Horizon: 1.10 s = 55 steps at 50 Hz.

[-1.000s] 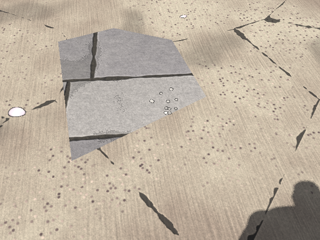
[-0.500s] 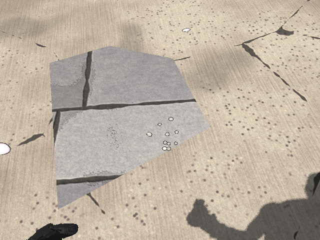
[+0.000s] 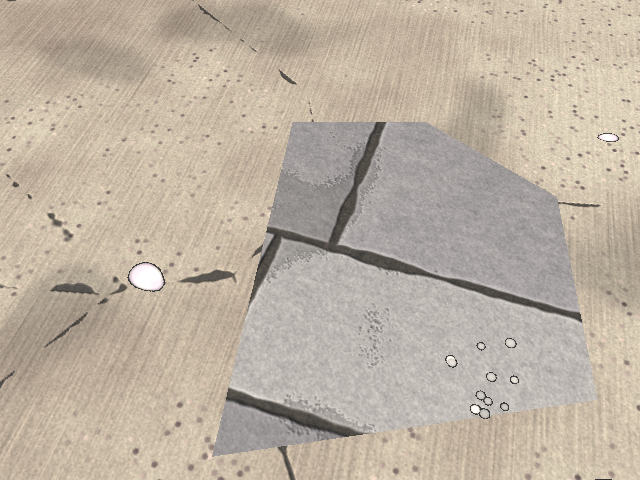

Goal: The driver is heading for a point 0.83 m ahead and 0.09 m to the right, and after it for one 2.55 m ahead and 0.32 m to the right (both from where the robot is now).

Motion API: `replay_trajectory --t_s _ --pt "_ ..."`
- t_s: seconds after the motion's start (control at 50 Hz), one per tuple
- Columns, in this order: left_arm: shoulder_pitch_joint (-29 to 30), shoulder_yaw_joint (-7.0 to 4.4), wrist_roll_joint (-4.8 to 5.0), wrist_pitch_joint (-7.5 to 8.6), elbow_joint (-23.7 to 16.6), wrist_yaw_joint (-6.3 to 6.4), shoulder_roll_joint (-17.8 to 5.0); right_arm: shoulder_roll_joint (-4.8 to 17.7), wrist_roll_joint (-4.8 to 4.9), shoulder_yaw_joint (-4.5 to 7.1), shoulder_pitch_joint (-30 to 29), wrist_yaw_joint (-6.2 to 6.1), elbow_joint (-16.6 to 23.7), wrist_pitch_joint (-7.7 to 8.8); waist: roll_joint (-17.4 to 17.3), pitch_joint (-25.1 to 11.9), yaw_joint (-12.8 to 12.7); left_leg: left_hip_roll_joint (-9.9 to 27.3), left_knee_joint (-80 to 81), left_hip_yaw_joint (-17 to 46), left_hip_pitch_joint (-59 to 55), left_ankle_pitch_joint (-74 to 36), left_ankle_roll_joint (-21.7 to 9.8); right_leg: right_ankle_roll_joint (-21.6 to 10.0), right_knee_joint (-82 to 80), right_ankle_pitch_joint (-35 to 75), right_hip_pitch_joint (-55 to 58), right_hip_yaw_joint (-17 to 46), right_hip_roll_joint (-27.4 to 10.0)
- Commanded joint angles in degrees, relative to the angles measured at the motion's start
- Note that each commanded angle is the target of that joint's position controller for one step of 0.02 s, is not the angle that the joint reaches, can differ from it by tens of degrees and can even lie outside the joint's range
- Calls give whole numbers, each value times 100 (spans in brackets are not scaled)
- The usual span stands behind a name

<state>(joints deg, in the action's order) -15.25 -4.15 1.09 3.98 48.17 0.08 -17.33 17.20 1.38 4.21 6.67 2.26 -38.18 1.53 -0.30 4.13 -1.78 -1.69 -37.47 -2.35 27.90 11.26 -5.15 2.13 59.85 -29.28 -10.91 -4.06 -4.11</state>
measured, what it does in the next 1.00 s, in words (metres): walks ahead: right foot, then left foot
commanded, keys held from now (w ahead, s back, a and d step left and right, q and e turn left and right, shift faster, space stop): w+q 0.12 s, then w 0.10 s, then e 0.78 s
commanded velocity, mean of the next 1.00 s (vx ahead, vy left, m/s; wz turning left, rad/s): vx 0.22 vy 0.00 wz -0.12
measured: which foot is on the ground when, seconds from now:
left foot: down 0.00-0.44, up 0.46-0.82, down 0.84-1.00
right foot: up 0.00-0.38, down 0.40-0.86, up 0.88-1.00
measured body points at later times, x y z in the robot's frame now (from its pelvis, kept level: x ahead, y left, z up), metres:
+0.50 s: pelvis +0.27 -0.02 +0.01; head +0.31 -0.02 +0.45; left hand +0.43 +0.24 -0.09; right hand +0.37 -0.30 -0.11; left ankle +0.12 +0.08 -0.65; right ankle +0.39 -0.10 -0.72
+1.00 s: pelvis +0.35 +0.02 +0.02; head +0.38 +0.04 +0.47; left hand +0.55 +0.29 -0.09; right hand +0.43 -0.28 -0.06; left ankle +0.39 +0.13 -0.72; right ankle +0.32 -0.11 -0.64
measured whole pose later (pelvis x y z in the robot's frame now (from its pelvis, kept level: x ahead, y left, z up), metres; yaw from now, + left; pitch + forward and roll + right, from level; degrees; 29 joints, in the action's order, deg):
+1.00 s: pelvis +0.35 +0.02 +0.02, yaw -13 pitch +1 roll -1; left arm -10.7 -5.8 1.1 -3.1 39.8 1.3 -20.4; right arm 15.0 -1.2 3.1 10.4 -2.1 -39.1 0.5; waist 2.6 1.4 0.1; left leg 0.8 -26.9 0.7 16.1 12.3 0.0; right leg 3.6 62.8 -24.3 -31.7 6.1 5.0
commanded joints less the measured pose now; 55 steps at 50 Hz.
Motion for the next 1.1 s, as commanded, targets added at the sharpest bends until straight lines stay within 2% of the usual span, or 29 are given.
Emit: replay_trajectory --t_s 0.02,0.04,0.06,0.12,0.16,0.22,0.3,0.36,0.4,0.42,0.44,0.46,0.48,0.5,0.52,0.56,0.62,0.68,0.78,0.82,0.84,0.86,0.88,0.9,0.92,0.94,0.96,1.02,1.1 --pt "633 -57 97 437 -847 -34 -706 971 -30 286 1289 -42 83 179 -212 -1205 661 1714 2145 3493 -3759 549 -1344 -291 1376 562 -3598 855 -38" --pt "622 -84 -82 430 -765 15 -712 756 -42 217 902 -59 144 175 -14 -866 427 1472 2196 2900 -2995 -106 -1176 -269 873 874 -3196 850 -207" --pt "472 -113 -123 377 -754 12 -744 692 -129 180 694 -91 247 188 -284 -816 208 1389 2279 2684 -2461 -685 -1201 -227 642 1075 -2761 924 -303" --pt "448 -99 -190 210 -755 3 -578 745 -103 195 658 -169 267 222 -168 -678 77 1151 2485 2145 -1782 -1466 -1211 3 -78 1406 -2409 783 -236" --pt "776 -31 -199 163 -839 -8 -413 820 -85 208 820 -244 170 235 -169 -520 178 1029 2553 1765 -1648 -1728 -1103 137 -868 2121 -2498 695 -175" --pt "1332 70 -165 190 -936 -81 -217 771 -65 182 1073 -288 4 230 -328 -412 453 757 2565 1343 -1484 -1298 -796 144 -2162 3401 -2068 602 14" --pt "1695 77 -142 280 -1024 -208 -295 733 -111 136 1383 -315 -285 198 -437 -286 651 922 2196 1198 -1953 -2100 -579 -107 -2943 4058 -1871 487 202" --pt "1468 24 -143 302 -969 -293 -443 742 -166 127 1325 -330 -389 147 -490 -454 507 1140 1609 1222 -2534 -2824 -420 -411 -3104 3424 -1748 489 304" --pt "684 -72 -185 309 -738 -290 -631 753 -153 122 1063 -357 -367 116 -434 -820 39 892 601 982 -2632 -3915 -178 -649 -3448 3556 -822 301 540" --pt "211 -146 -230 316 -677 -267 -935 665 -221 81 1115 -383 -274 112 -48 -1367 -118 527 -515 739 -2248 -3200 87 -903 -3269 5321 230 833 56" --pt "-6 -195 -298 260 -756 -249 -1337 400 -292 -15 1802 -375 -198 151 1082 -2168 146 -116 -2584 500 -624 -242 562 -1909 -2961 6966 2082 2546 -1230" --pt "-133 -124 -174 170 -696 -256 -978 429 -270 -59 2036 -333 -249 149 1464 -2738 103 -433 -3481 770 263 2618 776 -2457 -3378 6642 2716 3867 -1706" --pt "106 -99 -44 79 -821 -247 -846 813 -149 30 1662 -305 -212 96 841 -2359 -8 -138 -3904 1051 605 2469 786 -2232 -3590 5064 2267 3701 -1505" --pt "415 -81 -32 -15 -916 -212 -769 833 -90 52 1120 -326 -92 18 408 -1737 -43 -2 -3885 914 854 2141 792 -1975 -3796 3973 1543 3302 -1247" --pt "611 -61 -50 -87 -970 -175 -752 806 -115 62 865 -366 -18 -65 171 -1233 24 129 -3621 845 886 1895 795 -1847 -4018 3398 749 3077 -1124" --pt "828 -75 -124 -188 -1026 -113 -761 673 -175 72 831 -442 46 -183 369 -828 267 273 -2689 812 343 1575 764 -1607 -4356 2636 -362 2739 -698" --pt "816 -162 -152 -277 -1089 -24 -873 421 -207 17 944 -507 -3 -157 732 -1027 304 117 -1668 655 -121 1345 861 -1602 -4344 3038 -654 2454 -437" --pt "815 -232 -56 -375 -1145 69 -962 434 -199 18 753 -504 21 -153 677 -1257 226 69 -1070 745 -372 762 938 -1517 -4305 2381 -697 2547 -354" --pt "728 -256 -30 -542 -1187 115 -938 460 -141 41 433 -424 149 -39 881 -1058 100 -53 -22 800 -641 637 883 -1347 -4162 1639 -618 3048 -258" --pt "801 -245 16 -609 -1227 138 -899 459 -112 74 647 -375 84 47 905 -1015 281 -71 1042 696 -1203 123 748 -1160 -3881 1807 -654 3124 -109" --pt "691 -208 35 -628 -1221 148 -776 617 -136 133 759 -376 65 72 777 -1023 317 245 1554 841 -1705 -169 604 -939 -3600 1562 -892 3003 103" --pt "442 -121 -9 -627 -1228 132 -461 1013 -253 214 838 -418 131 49 -145 -1186 191 1453 1859 1827 -2278 -297 150 -603 -2524 357 -1441 2385 555" --pt "546 -156 24 -552 -1456 119 -502 1350 -473 306 649 -397 105 -20 -1734 -800 51 2330 2215 3173 -1943 -997 -733 -315 -1339 -505 -2429 1190 1318" --pt "378 -293 -72 -504 -1320 115 -985 1012 -476 227 430 -409 267 -2 -1252 -836 77 2483 2128 3129 -1804 -1245 -972 -108 -150 -442 -2417 1310 882" --pt "231 -373 -14 -539 -1169 106 -1110 725 -386 145 162 -437 338 3 -846 -770 -15 2160 1994 2514 -1727 -1367 -772 -11 305 -110 -2400 1283 839" --pt "76 -372 -3 -627 -1018 145 -988 607 -294 109 -23 -448 395 -3 -628 -718 -70 1810 1885 1976 -1772 -1366 -539 120 625 155 -2422 1185 787" --pt "45 -345 -18 -693 -1005 160 -875 559 -216 88 -82 -458 382 -13 -632 -626 -22 1708 1833 1712 -1838 -1530 -492 223 937 401 -2582 1141 747" --pt "430 -236 45 -730 -1248 121 -565 586 -248 92 148 -498 308 -92 -815 -562 199 1497 1847 1067 -2076 -1933 -571 413 573 758 -2668 751 591" --pt "798 -142 22 -703 -1529 16 -422 839 -227 210 336 -507 232 -182 -986 -802 434 1758 1764 854 -2488 -2120 -712 443 -601 677 -2223 523 301"
Velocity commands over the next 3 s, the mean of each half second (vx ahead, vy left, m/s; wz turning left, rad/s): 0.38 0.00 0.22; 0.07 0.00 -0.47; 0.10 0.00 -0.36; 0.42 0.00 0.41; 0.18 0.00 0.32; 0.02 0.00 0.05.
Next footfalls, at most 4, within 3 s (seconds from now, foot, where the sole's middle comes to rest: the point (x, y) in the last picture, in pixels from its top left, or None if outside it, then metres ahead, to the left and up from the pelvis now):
0.40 right None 0.43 -0.10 -0.75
0.84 left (273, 477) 0.43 0.12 -0.75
1.26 right None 0.34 -0.13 -0.75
1.84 left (319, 354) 0.70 0.04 -0.75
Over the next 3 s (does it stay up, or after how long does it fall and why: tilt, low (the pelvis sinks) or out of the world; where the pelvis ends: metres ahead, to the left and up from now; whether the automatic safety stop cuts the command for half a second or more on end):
stays up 0.87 -0.04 0.02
